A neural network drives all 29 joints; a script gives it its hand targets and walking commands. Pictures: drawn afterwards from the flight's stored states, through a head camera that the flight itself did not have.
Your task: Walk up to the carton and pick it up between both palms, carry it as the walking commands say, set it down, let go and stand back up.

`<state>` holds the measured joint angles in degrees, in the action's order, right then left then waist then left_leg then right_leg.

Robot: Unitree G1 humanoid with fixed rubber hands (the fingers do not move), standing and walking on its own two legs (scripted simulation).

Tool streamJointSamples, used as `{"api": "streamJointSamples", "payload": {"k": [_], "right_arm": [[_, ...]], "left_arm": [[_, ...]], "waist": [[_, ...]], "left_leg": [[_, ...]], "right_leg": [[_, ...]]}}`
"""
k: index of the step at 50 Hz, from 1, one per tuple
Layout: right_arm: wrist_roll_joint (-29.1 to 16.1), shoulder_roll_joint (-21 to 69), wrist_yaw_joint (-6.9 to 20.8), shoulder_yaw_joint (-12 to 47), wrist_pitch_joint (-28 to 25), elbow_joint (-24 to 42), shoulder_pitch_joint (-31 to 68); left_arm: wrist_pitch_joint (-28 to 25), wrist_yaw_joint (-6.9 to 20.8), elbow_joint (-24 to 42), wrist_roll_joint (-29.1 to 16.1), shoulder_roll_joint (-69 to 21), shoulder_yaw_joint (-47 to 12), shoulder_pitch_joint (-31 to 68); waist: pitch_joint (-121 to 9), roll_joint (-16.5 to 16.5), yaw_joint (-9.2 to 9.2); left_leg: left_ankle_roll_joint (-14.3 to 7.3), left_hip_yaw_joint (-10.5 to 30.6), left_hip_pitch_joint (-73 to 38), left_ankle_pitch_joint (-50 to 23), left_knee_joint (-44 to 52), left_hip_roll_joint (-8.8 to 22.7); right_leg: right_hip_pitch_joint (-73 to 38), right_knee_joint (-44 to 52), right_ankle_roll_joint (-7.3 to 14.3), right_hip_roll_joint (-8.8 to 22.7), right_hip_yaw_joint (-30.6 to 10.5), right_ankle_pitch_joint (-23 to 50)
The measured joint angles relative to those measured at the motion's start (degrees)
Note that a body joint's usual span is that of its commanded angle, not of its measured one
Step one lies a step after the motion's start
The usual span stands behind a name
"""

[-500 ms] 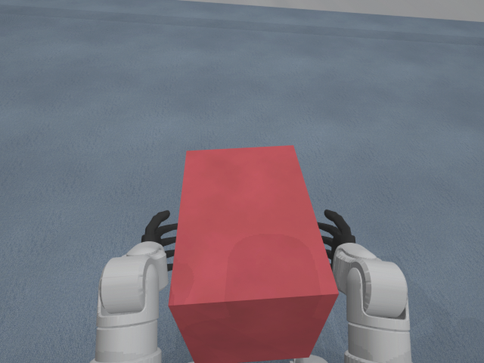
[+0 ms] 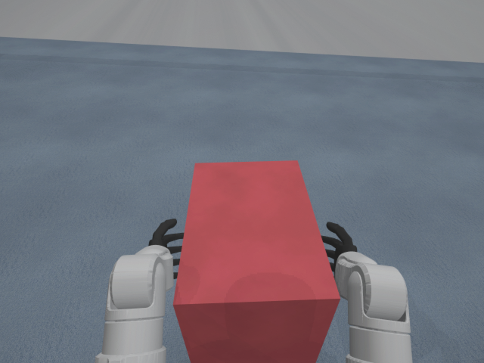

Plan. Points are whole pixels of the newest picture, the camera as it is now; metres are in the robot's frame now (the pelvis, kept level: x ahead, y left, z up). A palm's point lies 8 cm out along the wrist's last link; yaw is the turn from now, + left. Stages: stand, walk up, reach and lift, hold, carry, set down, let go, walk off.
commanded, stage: carry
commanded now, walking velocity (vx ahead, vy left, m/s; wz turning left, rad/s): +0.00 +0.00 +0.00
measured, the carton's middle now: (249, 263) +0.31 +0.00 +0.02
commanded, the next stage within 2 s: none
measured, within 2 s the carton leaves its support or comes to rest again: neither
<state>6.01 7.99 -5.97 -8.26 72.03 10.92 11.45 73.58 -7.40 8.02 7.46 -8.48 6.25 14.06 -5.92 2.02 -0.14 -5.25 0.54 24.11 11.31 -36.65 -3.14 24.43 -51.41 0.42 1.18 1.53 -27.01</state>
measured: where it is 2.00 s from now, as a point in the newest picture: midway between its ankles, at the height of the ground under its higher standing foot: outside the picture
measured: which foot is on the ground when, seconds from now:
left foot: down 0.00-0.10, up 0.12-0.20, down 0.22-0.46, up 0.48-0.56, down 0.58-0.88, up 0.90-0.96, down 0.98-1.00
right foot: up 0.00-0.10, down 0.12-0.24, up 0.26-0.46, down 0.48-0.60, up 0.62-0.88, down 0.90-1.00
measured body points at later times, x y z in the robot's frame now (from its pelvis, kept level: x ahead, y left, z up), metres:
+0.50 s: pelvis -0.09 +0.15 +0.01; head -0.09 +0.15 +0.46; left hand +0.19 +0.30 +0.08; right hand +0.20 +0.01 +0.09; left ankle +0.00 +0.16 -0.71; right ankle -0.07 +0.03 -0.73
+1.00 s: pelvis -0.15 +0.27 +0.00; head -0.17 +0.28 +0.45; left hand +0.13 +0.41 +0.09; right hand +0.13 +0.12 +0.10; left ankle -0.10 +0.32 -0.73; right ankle -0.15 +0.11 -0.72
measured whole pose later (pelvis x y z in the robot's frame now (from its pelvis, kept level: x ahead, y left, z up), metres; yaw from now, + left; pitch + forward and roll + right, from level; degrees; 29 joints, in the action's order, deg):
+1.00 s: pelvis -0.15 +0.27 +0.00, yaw -1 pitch +2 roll -3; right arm 5.1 8.2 -5.7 -8.2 70.2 17.7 12.5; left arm 71.6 -8.9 16.6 5.3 -8.4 5.1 13.1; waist -4.7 1.6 -1.2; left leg 1.3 2.9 23.5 13.6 -35.7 -5.8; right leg 18.4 -33.9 -0.6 1.0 1.3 -16.6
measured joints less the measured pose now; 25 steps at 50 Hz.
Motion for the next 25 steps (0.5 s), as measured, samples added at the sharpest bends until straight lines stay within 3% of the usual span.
{"api": "streamJointSamples", "payload": {"k": [1,3,4,5,6,7,9,11,12,14,15,17,18,21,22,23,24,25], "right_arm": [[0.0,-0.08,-0.06,0.06,0.14,-0.29,-0.49],[-0.02,-0.14,-0.02,-0.25,0.58,-0.02,-1.01],[-0.06,-0.15,-0.01,-0.59,0.89,0.8,-1.17],[-0.26,-0.13,-0.05,-1.12,1.36,2.33,-1.05],[-0.69,-0.15,-0.06,-1.58,1.56,4.07,-0.48],[-1.11,-0.22,-0.07,-1.78,1.09,5.16,0.66],[-1.33,0.59,-0.17,-1.75,-0.37,5.97,1.99],[-0.97,0.34,-0.21,-0.47,-0.64,5.96,1.64],[-0.73,0.25,-0.22,-0.33,-0.72,5.28,1.44],[-0.47,0.21,-0.51,-0.17,-0.33,3.56,1.17],[-0.28,0.19,-0.61,-0.08,0.1,3.03,1.08],[-0.11,0.04,-0.7,0.14,0.49,2.6,0.29],[-0.18,-0.03,-0.69,0.17,0.48,2.45,-0.15],[-0.61,-0.08,-0.53,-0.48,0.3,2.12,-0.63],[-0.75,-0.08,-0.47,-0.8,0.45,2.99,-0.72],[-0.98,-0.09,-0.42,-1.28,0.7,4.53,-0.8],[-1.3,-0.1,-0.28,-1.7,0.86,6.5,-0.83],[-1.64,-0.13,-0.18,-1.76,0.43,7.71,-0.24]], "left_arm": [[0.08,-0.04,-0.75,-0.07,0.01,-0.08,-0.08],[0.03,-0.42,-0.91,-0.73,0.2,-0.92,-0.85],[-0.14,-0.69,-0.52,-1.17,0.3,-1.61,-1.23],[-0.17,-0.99,0.53,-1.53,0.22,-2.17,-1.25],[0.04,-1.4,2.16,-1.79,0.09,-2.3,-0.47],[-0.47,-1.54,3.84,-1.82,0.0,-2.18,0.04],[-1.59,-1.65,6.8,-2.07,0.05,-1.45,-0.45],[-1.28,-1.37,7.17,-2.03,-0.02,-0.69,-0.34],[-1.14,-1.0,6.03,-1.64,-0.1,-0.38,0.21],[-1.06,-0.31,3.63,-1.05,-0.07,0.03,0.29],[-0.98,-0.18,2.86,-1.05,-0.02,0.04,0.05],[-1.02,-0.12,1.69,-1.21,0.08,-0.26,-0.44],[-1.01,-0.17,1.34,-1.21,0.13,-0.52,-0.64],[-1.16,-0.79,1.3,-1.65,0.33,-1.57,-1.55],[-1.26,-1.07,1.98,-1.97,0.4,-2.19,-1.85],[-1.35,-1.39,3.06,-2.28,0.39,-2.92,-1.93],[-1.08,-1.76,4.53,-2.43,0.24,-3.29,-1.24],[-1.21,-1.89,6.02,-2.32,0.13,-3.18,-0.58]], "waist": [[0.16,-0.37,-0.36],[0.79,-0.61,-0.78],[1.14,-0.22,-0.86],[1.67,0.18,-0.84],[2.22,-0.85,-1.3],[3.16,-0.65,-2.27],[3.96,1.46,-2.23],[2.53,2.3,-1.11],[1.87,1.79,-0.38],[1.1,0.77,-0.44],[0.89,1.06,-0.58],[0.78,1.35,-0.9],[0.88,1.12,-1.09],[1.67,0.32,-1.46],[2.09,0.6,-1.29],[2.51,1.18,-0.96],[2.93,0.31,-0.9],[3.41,-0.4,-1.86]], "left_leg": [[1.01,-0.26,-0.8,-1.59,2.68,-0.42],[5.6,-0.58,-2.83,-5.3,9.28,-1.5],[9.03,-0.49,-3.62,-7.21,12.48,-2.06],[14.14,-0.34,-3.39,-8.35,13.75,-2.77],[17.28,-1.43,-0.79,-3.9,9.11,-4.33],[17.09,-1.51,1.83,1.43,1.53,-4.47],[13.22,0.63,3.93,6.62,-9.47,-2.76],[8.32,1.99,0.81,7.03,-4.08,0.05],[5.49,1.23,-0.04,3.01,-0.87,-0.14],[0.34,-0.28,-0.28,0.34,0.52,-1.76],[-1.16,-0.66,-0.24,-0.11,1.03,-1.88],[-2.06,-0.91,-0.57,-1.39,3.22,-1.9],[-1.27,-0.92,-0.95,-2.31,4.91,-1.98],[5.31,-1.07,-3.19,-6.63,12.66,-2.72],[8.87,-0.85,-3.74,-8.29,15.15,-3.05],[14.0,-0.38,-3.38,-9.42,16.18,-3.48],[18.92,-1.34,-1.12,-7.17,11.92,-4.82],[19.73,-2.0,1.62,-1.55,3.76,-5.31]], "right_leg": [[0.06,-1.52,0.92,-0.75,0.2,0.11],[-2.26,1.47,2.16,-1.88,2.32,-1.13],[-4.91,7.31,2.97,-2.46,4.18,-1.47],[-8.64,16.24,4.62,-2.93,6.09,-0.63],[-11.31,23.74,6.8,-2.36,5.82,2.47],[-10.46,25.36,7.04,-1.69,4.88,11.1],[-7.94,22.31,3.4,-1.64,3.72,15.64],[-5.95,19.27,0.26,-1.04,3.6,14.08],[-5.17,17.7,-0.89,0.12,3.65,13.03],[-3.8,15.03,-0.41,1.05,1.6,8.0],[-2.85,12.88,-0.2,0.49,0.41,4.5],[-0.72,6.78,0.77,-0.89,-1.16,1.3],[0.01,4.28,1.4,-1.39,-1.41,1.34],[-0.98,4.07,2.77,-2.28,0.18,0.89],[-2.91,7.88,3.2,-2.52,1.72,-0.48],[-5.79,14.26,4.44,-2.82,3.61,-1.47],[-9.18,22.21,6.96,-2.18,4.13,0.23],[-9.06,25.55,7.43,-1.12,3.26,9.03]]}}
